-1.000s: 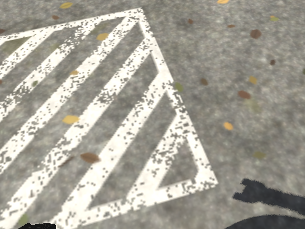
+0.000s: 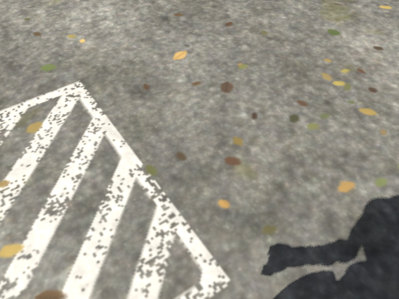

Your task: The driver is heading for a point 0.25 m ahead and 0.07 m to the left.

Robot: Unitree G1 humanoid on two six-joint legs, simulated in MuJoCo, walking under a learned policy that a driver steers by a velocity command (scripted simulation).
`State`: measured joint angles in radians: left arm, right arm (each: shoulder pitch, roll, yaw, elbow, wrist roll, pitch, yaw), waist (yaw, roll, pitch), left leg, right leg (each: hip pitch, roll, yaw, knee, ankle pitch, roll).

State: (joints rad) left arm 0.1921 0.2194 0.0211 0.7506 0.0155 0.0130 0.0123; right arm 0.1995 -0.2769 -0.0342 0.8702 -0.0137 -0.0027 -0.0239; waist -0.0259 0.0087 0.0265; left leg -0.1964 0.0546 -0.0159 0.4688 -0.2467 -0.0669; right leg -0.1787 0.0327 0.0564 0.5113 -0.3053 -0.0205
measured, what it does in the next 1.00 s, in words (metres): lifts its right foot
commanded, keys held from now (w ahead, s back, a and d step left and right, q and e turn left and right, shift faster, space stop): no key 0.56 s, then w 0.12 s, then no key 0.32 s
